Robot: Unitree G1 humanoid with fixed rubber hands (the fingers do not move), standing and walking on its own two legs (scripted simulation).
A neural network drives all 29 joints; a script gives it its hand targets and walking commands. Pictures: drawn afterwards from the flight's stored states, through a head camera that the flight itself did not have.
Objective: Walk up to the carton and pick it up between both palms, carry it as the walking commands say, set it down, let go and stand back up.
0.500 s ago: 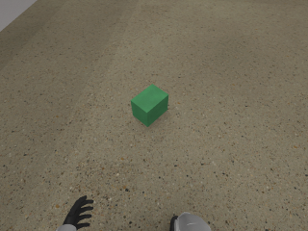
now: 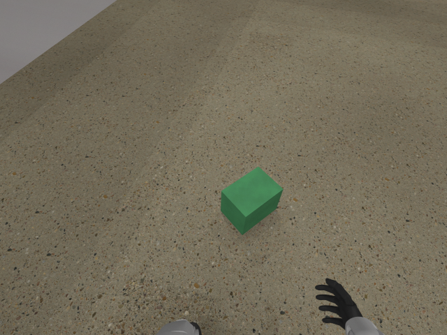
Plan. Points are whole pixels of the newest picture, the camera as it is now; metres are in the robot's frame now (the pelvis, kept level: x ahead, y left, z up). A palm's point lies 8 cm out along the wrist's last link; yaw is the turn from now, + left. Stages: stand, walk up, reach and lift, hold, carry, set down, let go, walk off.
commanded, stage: walk up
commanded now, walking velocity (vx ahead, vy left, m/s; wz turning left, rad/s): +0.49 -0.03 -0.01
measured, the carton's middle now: (250, 200) +0.76 -0.09 -0.66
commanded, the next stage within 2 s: none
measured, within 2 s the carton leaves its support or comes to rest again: neither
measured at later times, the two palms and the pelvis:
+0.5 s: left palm (158, 232) +0.33 +0.18 -0.11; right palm out of the picture +0.10 -0.27 -0.12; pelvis +0.19 -0.04 +0.01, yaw +0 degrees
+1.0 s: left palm (138, 278) +0.23 +0.21 -0.13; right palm (341, 230) +0.36 -0.25 -0.11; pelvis +0.27 -0.01 +0.02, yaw +0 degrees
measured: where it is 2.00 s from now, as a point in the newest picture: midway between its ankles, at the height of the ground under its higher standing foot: (221, 307)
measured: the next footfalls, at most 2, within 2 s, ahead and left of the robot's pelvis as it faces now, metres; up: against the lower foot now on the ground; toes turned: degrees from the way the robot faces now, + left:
right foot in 0.50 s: +0.30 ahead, -0.15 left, +0.00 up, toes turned -15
left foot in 0.94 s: +0.37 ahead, +0.10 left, +0.00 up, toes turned +6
